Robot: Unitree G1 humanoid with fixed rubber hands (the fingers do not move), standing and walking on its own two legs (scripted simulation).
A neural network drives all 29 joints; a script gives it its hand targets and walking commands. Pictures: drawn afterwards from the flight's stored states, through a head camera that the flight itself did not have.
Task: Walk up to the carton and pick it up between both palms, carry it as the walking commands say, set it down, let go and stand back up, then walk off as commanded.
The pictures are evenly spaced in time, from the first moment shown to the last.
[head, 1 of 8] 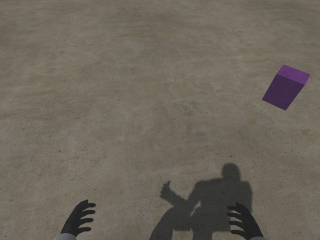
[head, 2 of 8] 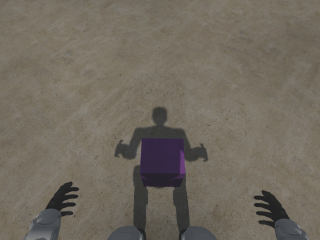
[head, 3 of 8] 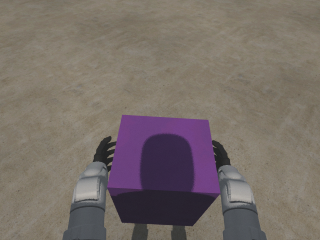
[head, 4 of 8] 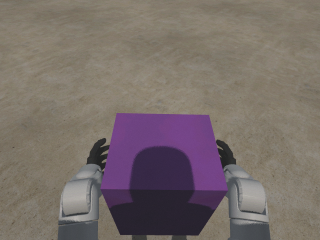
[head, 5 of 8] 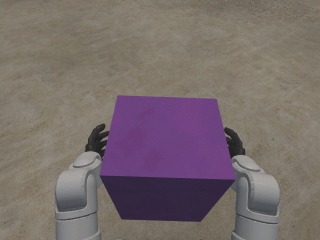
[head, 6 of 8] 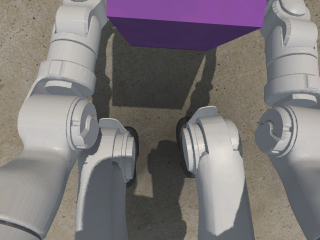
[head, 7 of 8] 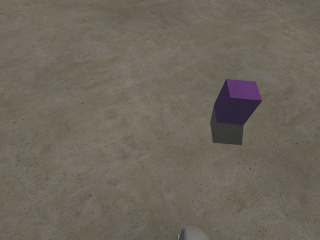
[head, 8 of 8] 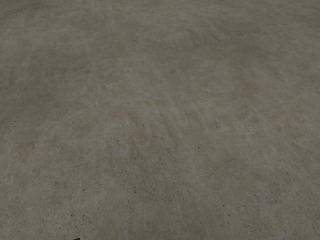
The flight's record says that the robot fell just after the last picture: no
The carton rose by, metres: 0.67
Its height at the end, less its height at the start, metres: +0.00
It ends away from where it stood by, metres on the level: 1.55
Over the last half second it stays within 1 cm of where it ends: yes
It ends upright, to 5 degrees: yes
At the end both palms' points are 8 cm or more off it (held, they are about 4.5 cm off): yes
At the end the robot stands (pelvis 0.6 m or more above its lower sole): yes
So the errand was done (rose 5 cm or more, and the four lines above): yes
